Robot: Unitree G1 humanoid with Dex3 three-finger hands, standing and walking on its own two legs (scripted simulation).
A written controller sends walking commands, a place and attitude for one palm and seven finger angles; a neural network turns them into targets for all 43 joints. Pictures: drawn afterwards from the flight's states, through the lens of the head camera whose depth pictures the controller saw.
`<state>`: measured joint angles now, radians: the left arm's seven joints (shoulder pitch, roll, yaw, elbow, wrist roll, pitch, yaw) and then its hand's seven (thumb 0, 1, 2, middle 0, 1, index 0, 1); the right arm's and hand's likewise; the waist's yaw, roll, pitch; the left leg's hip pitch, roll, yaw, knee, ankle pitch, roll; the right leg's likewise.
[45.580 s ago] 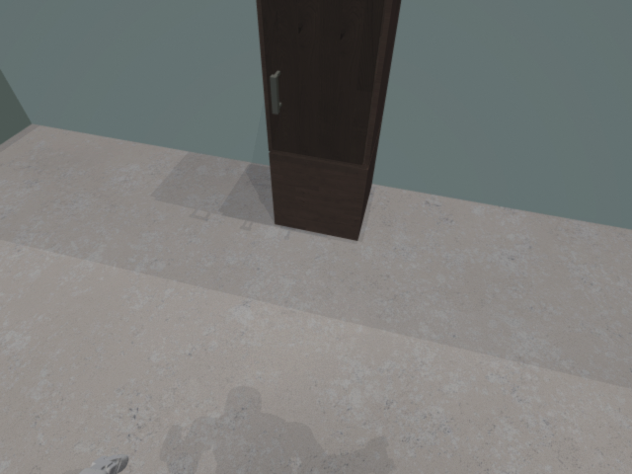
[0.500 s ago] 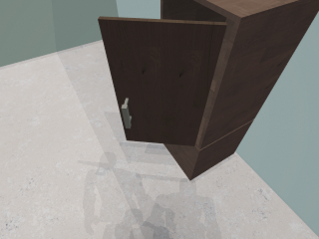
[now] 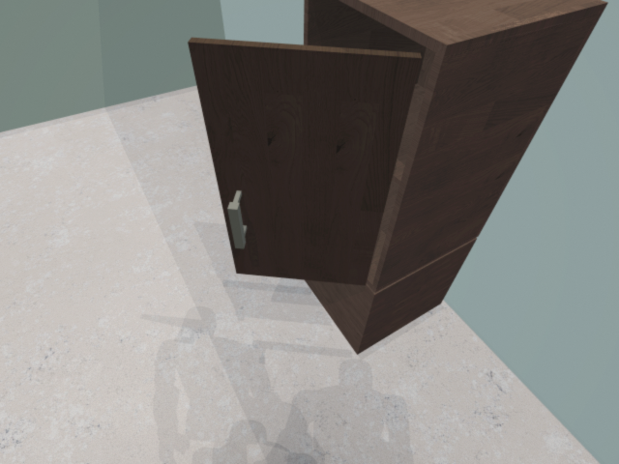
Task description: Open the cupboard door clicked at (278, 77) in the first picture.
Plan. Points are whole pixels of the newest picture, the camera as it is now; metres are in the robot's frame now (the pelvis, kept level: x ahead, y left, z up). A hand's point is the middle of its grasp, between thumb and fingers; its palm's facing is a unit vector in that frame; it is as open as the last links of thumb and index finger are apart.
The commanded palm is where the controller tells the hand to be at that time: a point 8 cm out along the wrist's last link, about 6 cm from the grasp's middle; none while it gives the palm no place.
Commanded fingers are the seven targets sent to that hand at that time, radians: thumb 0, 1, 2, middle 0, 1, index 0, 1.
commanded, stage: look again from close up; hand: left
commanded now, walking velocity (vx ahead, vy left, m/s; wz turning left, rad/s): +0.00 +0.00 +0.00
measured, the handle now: (239, 220) +0.59 +0.19 -0.11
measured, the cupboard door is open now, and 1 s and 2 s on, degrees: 53 53 53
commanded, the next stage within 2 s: raise the hand with hooked fingers in 0.56 s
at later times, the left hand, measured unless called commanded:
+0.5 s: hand out of the picture +0.05 +0.21 -0.18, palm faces +0.02 -0.98 -0.21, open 7.4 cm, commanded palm none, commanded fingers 0.00 0.90 0.90 -0.20 -0.30 -0.20 -0.30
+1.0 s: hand (172, 409) +0.20 +0.20 -0.05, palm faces -0.04 -1.00 -0.03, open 8.2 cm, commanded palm +0.14 +0.27 -0.08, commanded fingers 0.00 0.48 0.72 -0.23 -0.57 -0.23 -0.57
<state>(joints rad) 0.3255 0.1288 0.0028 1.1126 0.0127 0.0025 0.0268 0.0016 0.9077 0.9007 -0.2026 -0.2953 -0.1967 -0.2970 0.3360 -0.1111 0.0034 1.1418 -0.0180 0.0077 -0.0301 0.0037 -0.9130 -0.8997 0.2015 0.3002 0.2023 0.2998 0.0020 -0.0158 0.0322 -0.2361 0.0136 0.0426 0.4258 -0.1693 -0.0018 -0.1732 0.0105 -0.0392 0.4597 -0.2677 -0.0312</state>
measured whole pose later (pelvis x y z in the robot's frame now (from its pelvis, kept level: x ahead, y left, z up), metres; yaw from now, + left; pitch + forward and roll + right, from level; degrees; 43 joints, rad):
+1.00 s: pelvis -0.01 +0.01 -0.07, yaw +0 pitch +11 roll +0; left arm 0.31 0.21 0.18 0.28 -0.22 -0.57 -0.35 0.00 0.70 0.81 -0.21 -0.43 -0.21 -0.43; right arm 0.15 -0.24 -0.05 0.59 0.00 -0.25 0.01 0.01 -0.91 -0.90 0.21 0.30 0.21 0.30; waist -0.01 -0.04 -0.14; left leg -0.80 0.01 0.04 1.00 -0.40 0.01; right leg -0.73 -0.01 -0.05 1.03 -0.51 -0.02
